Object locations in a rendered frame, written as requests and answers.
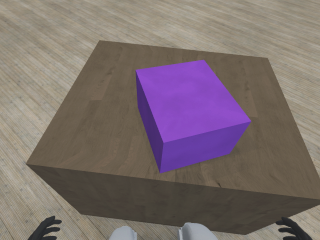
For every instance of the pedestal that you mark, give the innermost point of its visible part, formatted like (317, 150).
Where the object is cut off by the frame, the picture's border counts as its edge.
(95, 153)

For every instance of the left robot hand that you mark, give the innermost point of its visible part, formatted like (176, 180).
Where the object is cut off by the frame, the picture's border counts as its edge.
(43, 230)

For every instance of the right robot thigh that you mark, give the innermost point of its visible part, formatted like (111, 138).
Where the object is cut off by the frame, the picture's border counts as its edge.
(195, 231)

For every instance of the carton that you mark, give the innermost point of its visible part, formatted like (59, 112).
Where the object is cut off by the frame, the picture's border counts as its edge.
(188, 114)

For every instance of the robot thigh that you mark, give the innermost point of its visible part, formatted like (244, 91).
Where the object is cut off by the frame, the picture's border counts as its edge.
(195, 231)
(123, 233)

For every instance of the right robot hand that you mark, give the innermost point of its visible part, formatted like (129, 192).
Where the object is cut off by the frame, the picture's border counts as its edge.
(294, 229)

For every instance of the left robot thigh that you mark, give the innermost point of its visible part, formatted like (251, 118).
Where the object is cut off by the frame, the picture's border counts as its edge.
(123, 233)

